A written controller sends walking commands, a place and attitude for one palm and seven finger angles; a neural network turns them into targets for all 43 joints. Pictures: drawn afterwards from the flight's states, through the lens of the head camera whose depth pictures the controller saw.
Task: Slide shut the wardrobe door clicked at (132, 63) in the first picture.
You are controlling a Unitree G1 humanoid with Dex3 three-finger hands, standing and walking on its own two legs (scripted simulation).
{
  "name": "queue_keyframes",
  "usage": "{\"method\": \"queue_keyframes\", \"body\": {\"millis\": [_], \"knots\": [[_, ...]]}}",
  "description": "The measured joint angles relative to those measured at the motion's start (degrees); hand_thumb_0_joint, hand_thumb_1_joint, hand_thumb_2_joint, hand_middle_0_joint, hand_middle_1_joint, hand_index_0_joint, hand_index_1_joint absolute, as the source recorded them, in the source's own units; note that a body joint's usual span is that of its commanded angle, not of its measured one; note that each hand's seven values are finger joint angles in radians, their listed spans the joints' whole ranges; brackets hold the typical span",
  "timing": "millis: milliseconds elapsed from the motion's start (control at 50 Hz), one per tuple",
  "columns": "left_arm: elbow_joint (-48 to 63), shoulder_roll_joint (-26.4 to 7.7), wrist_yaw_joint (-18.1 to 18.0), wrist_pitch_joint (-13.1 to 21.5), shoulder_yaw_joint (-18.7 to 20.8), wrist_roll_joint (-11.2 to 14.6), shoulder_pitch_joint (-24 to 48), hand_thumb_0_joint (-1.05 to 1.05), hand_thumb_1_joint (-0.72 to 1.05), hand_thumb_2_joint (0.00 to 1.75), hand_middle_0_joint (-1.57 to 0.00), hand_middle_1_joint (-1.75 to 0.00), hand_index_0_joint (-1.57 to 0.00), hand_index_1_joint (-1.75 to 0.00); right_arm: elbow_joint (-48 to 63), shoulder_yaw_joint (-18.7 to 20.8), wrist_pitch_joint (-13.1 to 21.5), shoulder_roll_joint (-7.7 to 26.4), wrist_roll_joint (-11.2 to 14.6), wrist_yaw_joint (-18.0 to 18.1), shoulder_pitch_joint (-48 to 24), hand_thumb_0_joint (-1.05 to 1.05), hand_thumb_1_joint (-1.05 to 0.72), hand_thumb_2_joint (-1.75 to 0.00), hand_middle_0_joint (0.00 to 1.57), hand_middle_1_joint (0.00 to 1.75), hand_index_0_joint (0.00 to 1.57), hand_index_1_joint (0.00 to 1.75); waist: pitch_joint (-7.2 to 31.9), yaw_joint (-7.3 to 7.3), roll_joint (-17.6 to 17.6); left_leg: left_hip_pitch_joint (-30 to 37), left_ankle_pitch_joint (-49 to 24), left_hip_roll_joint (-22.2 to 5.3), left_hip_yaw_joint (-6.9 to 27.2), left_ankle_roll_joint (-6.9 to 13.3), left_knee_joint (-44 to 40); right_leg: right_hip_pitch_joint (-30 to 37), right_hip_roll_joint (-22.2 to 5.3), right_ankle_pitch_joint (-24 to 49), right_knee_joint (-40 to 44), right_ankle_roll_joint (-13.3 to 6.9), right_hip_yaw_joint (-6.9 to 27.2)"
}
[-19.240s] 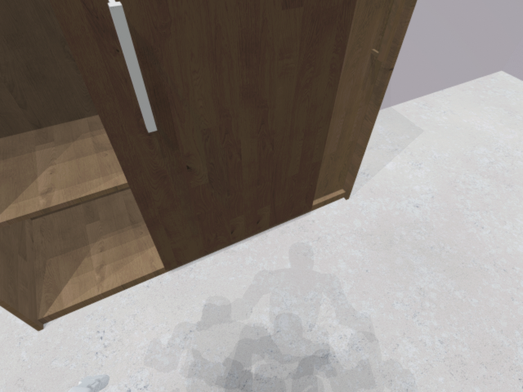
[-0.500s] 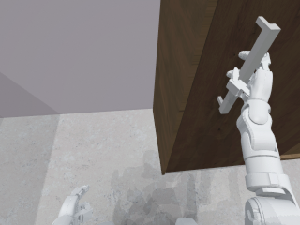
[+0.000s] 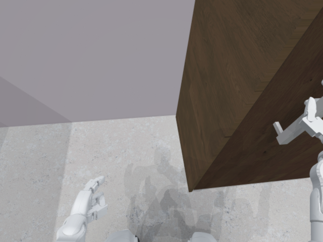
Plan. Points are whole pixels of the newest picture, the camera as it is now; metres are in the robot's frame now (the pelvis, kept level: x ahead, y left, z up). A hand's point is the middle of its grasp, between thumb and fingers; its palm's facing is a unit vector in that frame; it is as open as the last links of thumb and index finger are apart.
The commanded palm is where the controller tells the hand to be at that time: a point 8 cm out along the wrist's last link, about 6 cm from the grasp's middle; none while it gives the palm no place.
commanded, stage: stop walking and hold the door there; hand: right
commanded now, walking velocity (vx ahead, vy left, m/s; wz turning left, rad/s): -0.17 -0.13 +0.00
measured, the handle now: (313, 102) +0.36 -0.33 +0.15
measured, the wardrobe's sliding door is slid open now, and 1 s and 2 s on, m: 0.00 0.00 0.00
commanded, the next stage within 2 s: none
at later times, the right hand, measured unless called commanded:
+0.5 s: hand (310, 118) +0.32 -0.30 +0.15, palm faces +0.46 +0.85 -0.24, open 6.6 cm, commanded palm +0.28 -0.32 +0.14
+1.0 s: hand (309, 117) +0.32 -0.30 +0.15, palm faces +0.44 +0.87 -0.21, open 6.5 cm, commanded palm +0.28 -0.32 +0.14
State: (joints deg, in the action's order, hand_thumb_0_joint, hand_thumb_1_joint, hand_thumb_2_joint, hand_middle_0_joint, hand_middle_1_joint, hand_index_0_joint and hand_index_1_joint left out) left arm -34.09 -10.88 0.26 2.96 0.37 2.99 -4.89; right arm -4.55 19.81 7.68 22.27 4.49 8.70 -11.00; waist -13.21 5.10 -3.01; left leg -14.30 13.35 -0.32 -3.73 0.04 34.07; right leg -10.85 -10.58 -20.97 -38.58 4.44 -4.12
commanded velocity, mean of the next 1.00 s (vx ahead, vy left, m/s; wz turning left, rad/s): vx -0.02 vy -0.02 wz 0.00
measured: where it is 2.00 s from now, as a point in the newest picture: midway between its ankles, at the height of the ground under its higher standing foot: outside the picture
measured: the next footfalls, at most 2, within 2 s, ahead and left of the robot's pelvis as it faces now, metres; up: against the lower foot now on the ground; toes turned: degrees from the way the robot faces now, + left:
right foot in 1.62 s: +0.04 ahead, -0.27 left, +0.00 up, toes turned -2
left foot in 1.84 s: +0.02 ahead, -0.07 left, +0.00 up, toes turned +6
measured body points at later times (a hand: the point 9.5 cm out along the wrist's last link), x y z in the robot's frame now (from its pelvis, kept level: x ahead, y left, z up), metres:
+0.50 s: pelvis +0.00 -0.02 +0.01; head -0.01 -0.02 +0.46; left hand +0.13 +0.25 -0.08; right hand +0.29 -0.34 +0.16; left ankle +0.03 +0.12 -0.72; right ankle +0.00 -0.14 -0.72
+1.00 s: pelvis +0.00 -0.04 +0.01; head +0.00 -0.03 +0.46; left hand +0.14 +0.20 -0.09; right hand +0.29 -0.34 +0.16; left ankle +0.03 +0.12 -0.72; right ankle +0.00 -0.14 -0.72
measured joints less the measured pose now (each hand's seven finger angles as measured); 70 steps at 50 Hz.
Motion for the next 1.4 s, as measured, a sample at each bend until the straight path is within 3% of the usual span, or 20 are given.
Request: {"method": "queue_keyframes", "body": {"millis": [60, 100, 120, 140, 160, 220, 380, 500, 700, 920, 1140, 1280, 1400], "knots": [[-0.5, -0.9, -1.1, 0.3, -0.2, 0.2, 1.1, 0.01, 0.91, 0.90, -0.20, -0.30, -0.20, -0.30, -0.8, 2.3, 1.1, -0.2, 0.0, -0.2, 3.2, -0.10, -0.61, -0.81, 0.42, 1.40, 0.19, 1.34, 1.8, -1.43, -0.6, -0.7, 2.7, -0.2, 0.3, 0.4, -0.5, -3.3, 3.0, -4.2, -4.5, -1.9, 2.4], [-1.2, -1.9, -2.1, 0.1, -0.3, 0.1, 1.2, 0.01, 0.91, 0.90, -0.20, -0.30, -0.20, -0.30, -0.9, 2.7, 1.3, -0.9, 0.0, -0.1, 4.6, -0.10, -0.61, -0.81, 0.43, 1.40, 0.21, 1.34, 3.4, -1.80, -0.1, -1.1, 2.1, -0.9, 1.0, 0.2, -1.6, -3.7, 5.8, -4.6, -1.0, -2.9, 2.5], [-1.4, -2.4, -2.6, -0.1, -0.3, 0.0, 1.0, 0.01, 0.91, 0.90, -0.20, -0.30, -0.20, -0.30, -0.7, 2.7, 1.2, -1.1, -0.1, 0.1, 5.2, -0.10, -0.61, -0.81, 0.44, 1.40, 0.21, 1.34, 4.1, -2.02, 0.0, -1.2, 1.8, -1.1, 1.2, 0.0, -1.9, -3.1, 6.5, -0.8, 2.8, -3.2, 1.9], [-1.4, -3.0, -3.0, -0.3, -0.2, -0.1, 0.7, 0.01, 0.91, 0.90, -0.20, -0.30, -0.20, -0.30, -0.3, 2.6, 1.0, -1.3, -0.2, 0.2, 5.8, -0.09, -0.61, -0.81, 0.44, 1.40, 0.22, 1.34, 4.8, -2.22, -0.1, -1.3, 1.8, -1.0, 1.2, -0.2, -1.8, -2.1, 6.5, 4.9, 6.0, -3.5, 1.2], [-1.6, -3.2, -3.4, -0.6, 0.1, -0.1, 0.6, 0.01, 0.91, 0.90, -0.20, -0.30, -0.20, -0.30, -0.2, 2.4, 0.8, -1.4, -0.2, 0.4, 6.2, -0.09, -0.61, -0.82, 0.44, 1.40, 0.22, 1.34, 5.2, -2.16, 0.3, -1.1, 1.9, -1.0, 1.6, -0.5, -1.7, -1.4, 6.5, 5.7, 7.0, -3.2, 0.6], [-1.4, -3.3, -3.9, -1.3, 0.6, -0.2, -0.5, 0.01, 0.91, 0.90, -0.20, -0.30, -0.20, -0.30, -0.4, 2.3, 0.4, -1.6, -0.3, 1.0, 7.5, -0.08, -0.62, -0.81, 0.45, 1.40, 0.21, 1.34, 6.9, -2.01, 1.5, -0.6, 1.1, -0.9, 3.2, -0.9, -3.1, 0.1, 6.5, 3.8, 8.5, -2.7, -1.2], [-1.1, -3.5, -4.8, -1.5, 0.4, -0.5, -4.1, 0.01, 0.91, 0.90, -0.20, -0.30, -0.20, -0.30, -4.1, 2.6, 0.1, -0.4, -0.3, 1.4, 9.0, -0.07, -0.65, -0.78, 0.46, 1.40, 0.19, 1.35, 11.0, -4.48, 1.8, 0.1, -1.7, 0.0, 4.6, -1.0, -6.7, 0.3, 5.7, 4.4, 9.5, -3.0, -2.6], [-3.4, -4.1, -5.2, -1.6, 0.3, -0.5, -7.4, 0.01, 0.91, 0.90, -0.20, -0.30, -0.20, -0.30, -7.1, 1.6, 1.2, -0.4, -0.7, 0.8, 8.6, -0.08, -0.66, -0.79, 0.46, 1.40, 0.21, 1.35, 13.1, -5.11, 1.8, 0.1, -3.7, -0.5, 5.5, -1.8, -9.1, 0.1, 6.3, 5.5, 10.9, -3.9, -3.6], [-5.6, -2.5, -5.4, -1.2, -0.3, -0.3, -9.8, 0.01, 0.91, 0.90, -0.20, -0.30, -0.20, -0.30, -8.3, 0.1, 1.7, -1.6, -0.8, 1.1, 7.0, -0.07, -0.66, -0.81, 0.46, 1.40, 0.22, 1.37, 12.8, -4.65, 1.9, -0.4, -4.2, -1.7, 6.8, -2.8, -8.6, 0.3, 7.7, 5.8, 11.0, -5.1, -4.8], [-5.7, -1.3, -5.2, -0.5, -0.9, -0.7, -7.3, 0.01, 0.91, 0.90, -0.20, -0.30, -0.20, -0.30, -6.7, -0.9, 1.6, -3.3, -0.7, 1.4, 6.7, -0.07, -0.66, -0.82, 0.46, 1.40, 0.22, 1.36, 12.0, -3.26, 1.5, -0.3, -3.7, -2.1, 7.1, -3.3, -8.1, 0.5, 8.1, 5.4, 10.8, -5.4, -5.0], [-3.4, -3.2, -5.2, -1.7, 0.5, -0.8, -4.3, 0.01, 0.91, 0.90, -0.20, -0.30, -0.20, -0.30, -3.9, -1.8, 2.4, -3.9, -0.9, 1.0, 7.9, -0.08, -0.66, -0.81, 0.46, 1.40, 0.23, 1.36, 11.7, -3.08, 0.7, -0.8, -3.3, -2.6, 6.2, -3.7, -8.3, -1.1, 8.3, 4.6, 9.5, -5.8, -4.1], [-1.9, -4.5, -5.4, -4.4, 1.8, -0.5, -2.9, 0.01, 0.91, 0.90, -0.20, -0.30, -0.20, -0.30, -0.6, -4.2, 2.0, -4.3, -1.0, 0.7, 6.9, -0.08, -0.66, -0.82, 0.46, 1.40, 0.22, 1.37, 10.2, -3.46, 1.7, -3.3, -2.0, -5.2, 6.7, -5.0, -4.5, -3.1, 11.0, 4.1, 7.5, -7.5, -4.2], [-0.4, -2.4, -4.6, -4.5, 0.6, -0.2, -3.2, 0.01, 0.91, 0.90, -0.20, -0.30, -0.20, -0.30, 1.7, -5.2, 0.2, -5.0, -0.4, 1.4, 6.2, -0.07, -0.69, -0.81, 0.46, 1.40, 0.20, 1.36, 8.8, -2.95, 2.1, -5.5, 4.1, -6.0, 3.2, -1.6, 5.1, -3.6, 12.1, 2.7, 4.6, -9.0, -5.6]]}}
